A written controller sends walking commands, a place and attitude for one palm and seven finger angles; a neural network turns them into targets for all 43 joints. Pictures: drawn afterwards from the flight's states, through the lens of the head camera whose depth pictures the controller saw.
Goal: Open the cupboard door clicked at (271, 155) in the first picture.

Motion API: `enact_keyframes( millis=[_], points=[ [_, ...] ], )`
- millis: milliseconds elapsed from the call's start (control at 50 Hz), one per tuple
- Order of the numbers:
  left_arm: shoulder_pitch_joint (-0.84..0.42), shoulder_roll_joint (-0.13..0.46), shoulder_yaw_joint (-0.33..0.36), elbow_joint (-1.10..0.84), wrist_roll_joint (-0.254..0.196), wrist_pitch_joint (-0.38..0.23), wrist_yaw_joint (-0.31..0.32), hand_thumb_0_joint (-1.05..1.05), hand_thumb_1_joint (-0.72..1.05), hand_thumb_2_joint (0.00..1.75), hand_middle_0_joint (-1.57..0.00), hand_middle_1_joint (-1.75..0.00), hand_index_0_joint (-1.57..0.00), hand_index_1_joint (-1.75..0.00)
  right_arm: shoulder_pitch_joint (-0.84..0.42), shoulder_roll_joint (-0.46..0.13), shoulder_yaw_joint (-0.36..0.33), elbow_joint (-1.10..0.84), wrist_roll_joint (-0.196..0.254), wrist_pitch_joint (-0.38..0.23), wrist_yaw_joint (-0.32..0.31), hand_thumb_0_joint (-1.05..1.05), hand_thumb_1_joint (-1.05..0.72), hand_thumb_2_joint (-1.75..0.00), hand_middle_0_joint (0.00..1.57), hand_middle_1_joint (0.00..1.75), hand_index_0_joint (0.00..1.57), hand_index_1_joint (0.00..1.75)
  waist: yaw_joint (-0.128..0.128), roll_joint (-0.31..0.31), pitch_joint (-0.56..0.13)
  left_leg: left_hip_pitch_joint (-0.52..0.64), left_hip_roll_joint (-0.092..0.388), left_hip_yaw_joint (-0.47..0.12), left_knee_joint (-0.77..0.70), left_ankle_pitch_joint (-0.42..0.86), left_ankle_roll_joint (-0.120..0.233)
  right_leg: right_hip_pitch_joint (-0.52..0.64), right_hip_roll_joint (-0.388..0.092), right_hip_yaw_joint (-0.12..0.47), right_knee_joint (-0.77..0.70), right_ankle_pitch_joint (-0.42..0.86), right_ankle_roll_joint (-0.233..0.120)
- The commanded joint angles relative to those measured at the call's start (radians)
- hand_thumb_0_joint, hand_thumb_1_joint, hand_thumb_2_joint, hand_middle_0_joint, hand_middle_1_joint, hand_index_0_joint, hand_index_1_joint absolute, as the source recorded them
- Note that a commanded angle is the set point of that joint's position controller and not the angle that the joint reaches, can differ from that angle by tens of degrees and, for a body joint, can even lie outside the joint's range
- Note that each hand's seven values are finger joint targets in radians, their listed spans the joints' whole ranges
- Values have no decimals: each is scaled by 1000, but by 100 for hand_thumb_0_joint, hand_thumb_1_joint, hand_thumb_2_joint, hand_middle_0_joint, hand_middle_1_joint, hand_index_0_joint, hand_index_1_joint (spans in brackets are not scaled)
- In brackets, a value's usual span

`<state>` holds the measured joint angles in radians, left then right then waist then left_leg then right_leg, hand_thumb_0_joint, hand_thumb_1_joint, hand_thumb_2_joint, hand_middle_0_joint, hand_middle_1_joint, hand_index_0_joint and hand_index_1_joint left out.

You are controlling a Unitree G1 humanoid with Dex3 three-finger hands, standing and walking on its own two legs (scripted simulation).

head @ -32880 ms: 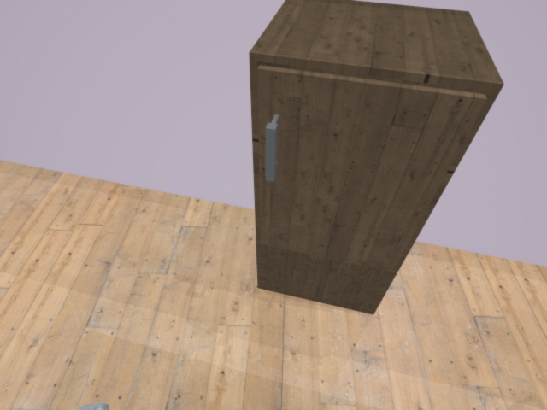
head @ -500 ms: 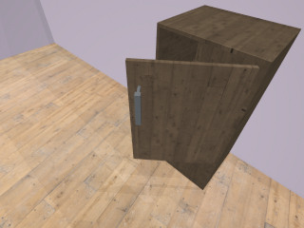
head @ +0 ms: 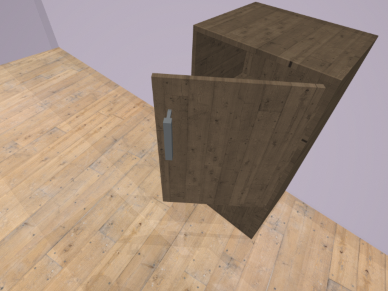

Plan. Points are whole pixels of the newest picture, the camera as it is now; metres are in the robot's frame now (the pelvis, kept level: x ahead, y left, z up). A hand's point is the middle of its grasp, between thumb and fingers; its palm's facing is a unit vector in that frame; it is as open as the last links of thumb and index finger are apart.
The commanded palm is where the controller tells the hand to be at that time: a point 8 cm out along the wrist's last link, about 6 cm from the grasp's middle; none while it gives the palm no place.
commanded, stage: look again from close up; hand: left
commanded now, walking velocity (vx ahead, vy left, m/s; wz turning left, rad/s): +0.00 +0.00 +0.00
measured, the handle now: (169, 135) +0.52 +0.10 +0.00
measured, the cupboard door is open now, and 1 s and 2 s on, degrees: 39 39 39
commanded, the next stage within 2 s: shuffle to correct the standing spot in 0.16 s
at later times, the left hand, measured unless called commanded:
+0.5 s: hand out of the picture +0.03 +0.15 -0.18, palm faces +0.01 -0.98 -0.18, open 7.4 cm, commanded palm none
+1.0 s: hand out of the picture +0.00 +0.11 -0.19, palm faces +0.07 -0.99 -0.12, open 7.3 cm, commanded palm none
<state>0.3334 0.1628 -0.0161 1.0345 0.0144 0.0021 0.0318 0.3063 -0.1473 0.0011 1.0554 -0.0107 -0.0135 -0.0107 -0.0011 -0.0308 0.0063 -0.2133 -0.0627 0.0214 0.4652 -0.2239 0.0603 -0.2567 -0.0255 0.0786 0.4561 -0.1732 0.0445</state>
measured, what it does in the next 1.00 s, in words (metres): steps on the spot: left foot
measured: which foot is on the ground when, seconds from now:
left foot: down 0.00-0.64, up 0.66-0.88, down 0.90-1.00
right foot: down 0.00-1.00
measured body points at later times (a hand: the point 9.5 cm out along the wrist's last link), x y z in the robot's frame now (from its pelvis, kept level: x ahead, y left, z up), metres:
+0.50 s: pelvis +0.01 -0.03 +0.00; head +0.02 -0.01 +0.45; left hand +0.03 +0.21 -0.16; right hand +0.04 -0.26 -0.15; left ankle +0.02 +0.08 -0.74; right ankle +0.05 -0.15 -0.74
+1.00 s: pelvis -0.01 -0.06 +0.00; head -0.02 -0.02 +0.45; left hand +0.00 +0.17 -0.17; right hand +0.03 -0.29 -0.13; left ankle -0.04 +0.02 -0.74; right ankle +0.03 -0.16 -0.73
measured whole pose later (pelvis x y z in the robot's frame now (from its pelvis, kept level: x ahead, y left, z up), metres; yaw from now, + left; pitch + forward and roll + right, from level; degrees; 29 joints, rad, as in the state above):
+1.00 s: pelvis -0.01 -0.06 +0.00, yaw +1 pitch -1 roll -1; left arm 0.31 0.19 0.03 0.98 0.02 0.04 0.02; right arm 0.25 -0.13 -0.01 1.04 -0.02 0.00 -0.02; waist 0.02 -0.07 0.00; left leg -0.17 -0.04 0.03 0.48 -0.30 0.07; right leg -0.29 0.06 0.01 0.51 -0.24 -0.02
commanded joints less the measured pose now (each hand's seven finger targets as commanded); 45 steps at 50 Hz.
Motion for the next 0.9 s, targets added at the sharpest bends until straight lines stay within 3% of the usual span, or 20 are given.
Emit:
enact_keyframes(
  millis=[0,240,380,500,540,560,580,600,620,640,660,700,740,780,800,840,860,880],
  points=[
    [47,97,15,-40,3,-22,11,0,90,90,-20,-30,-20,-30,14,-126,-25,-48,6,-19,-13,0,-90,-90,20,30,20,30,-2,26,63,-67,139,-143,-154,-84,-21,17,-47,59,-68,-7,-76],
    [19,109,16,-41,0,-22,10,0,90,90,-20,-30,-20,-30,-15,-128,-20,-27,6,-19,-14,0,-90,-90,20,30,20,30,0,16,51,-34,140,-121,-139,-15,-28,28,-51,70,-82,5,-71],
    [25,107,35,-61,5,2,0,0,90,90,-20,-30,-20,-30,-30,-161,-44,-33,0,-12,-31,0,-90,-90,20,30,20,30,-4,49,30,-4,212,-158,-130,90,-4,-6,-19,16,5,72,-57],
    [41,105,64,-110,15,29,-14,0,90,90,-20,-30,-20,-30,-51,-199,-74,-66,-8,9,-50,0,-90,-90,20,30,20,30,4,115,41,-36,303,-204,-94,221,63,-61,17,-27,142,-16,-61],
    [57,105,72,-122,15,34,-19,0,90,90,-20,-30,-20,-30,-72,-205,-82,-83,-11,16,-52,0,-90,-90,20,30,20,30,13,115,31,-82,300,-196,-55,197,63,-38,17,-18,138,-1,-66],
    [69,109,76,-125,15,35,-21,0,90,90,-20,-30,-20,-30,-88,-204,-84,-91,-11,20,-50,0,-90,-90,20,30,20,30,22,99,28,-116,276,-174,-23,136,47,-18,6,3,115,45,-71],
    [76,124,80,-132,18,34,-22,0,90,90,-20,-30,-20,-30,-92,-189,-84,-100,-10,24,-50,0,-90,-90,20,30,20,30,22,25,14,-144,222,-128,42,35,18,-13,-23,60,65,98,-84],
    [66,147,80,-138,21,30,-21,0,90,90,-20,-30,-20,-30,-76,-159,-81,-104,-9,29,-49,0,-90,-90,20,30,20,30,8,-110,-3,-159,140,-50,140,-86,-15,-17,-79,147,-19,121,-111],
    [60,173,85,-145,21,29,-17,0,90,90,-20,-30,-20,-30,-52,-122,-75,-102,-5,32,-47,0,-90,-90,20,30,20,30,0,-220,-27,-178,46,25,286,-214,-44,-12,-165,262,-116,118,-162],
    [60,179,89,-156,20,33,-13,0,90,90,-20,-30,-20,-30,-65,-107,-71,-105,-3,37,-48,0,-90,-90,20,30,20,30,22,-240,-30,-192,24,6,449,-335,-44,-37,-216,321,-177,104,-235],
    [37,173,90,-162,19,38,-9,0,90,90,-20,-30,-20,-30,-77,-112,-73,-104,-2,39,-47,0,-90,-90,20,30,20,30,22,-196,-18,-222,34,-21,560,-342,-39,-34,-213,312,-168,117,-283],
    [-6,161,90,-176,18,37,-1,0,90,90,-20,-30,-20,-30,-62,-107,-71,-99,2,38,-44,0,-90,-90,20,30,20,30,0,-105,-35,-227,50,-7,584,-324,-45,-3,-180,230,-122,225,-308],
    [0,160,89,-184,22,36,1,0,90,90,-20,-30,-20,-30,-73,-96,-63,-98,2,35,-41,0,-90,-90,20,30,20,30,11,-92,-50,-196,50,13,486,-312,-50,19,-161,213,-119,230,-300],
    [26,161,87,-170,18,28,4,0,90,90,-20,-30,-20,-30,-66,-80,-52,-99,1,27,-32,0,-90,-90,20,30,20,30,17,-65,-58,-135,50,13,311,-268,-48,23,-163,261,-156,63,-284],
    [31,157,82,-159,14,23,7,0,90,90,-20,-30,-20,-30,-48,-67,-45,-91,1,21,-27,0,-90,-90,20,30,20,30,14,-41,-59,-79,43,8,175,-228,-46,26,-152,264,-163,-12,-262],
    [4,142,73,-146,1,14,8,0,90,90,-20,-30,-20,-30,22,-60,-34,-52,2,9,-24,0,-90,-90,20,30,20,30,-20,-30,-32,112,48,-5,-83,-103,-31,-86,-106,231,-187,-224,-178],
    [-10,118,66,-148,-3,9,5,0,90,90,-20,-30,-20,-30,39,-85,-35,-43,-1,2,-25,0,-90,-90,20,30,20,30,-22,23,-2,140,109,-77,-157,-135,-7,-131,-51,177,-172,-284,-124],
    [-10,94,60,-145,-7,6,-3,0,90,90,-20,-30,-20,-30,27,-124,-39,-44,-12,1,-24,0,-90,-90,20,30,20,30,-9,112,39,66,200,-187,-197,-202,29,-126,13,107,-124,-230,-79]
  ],
)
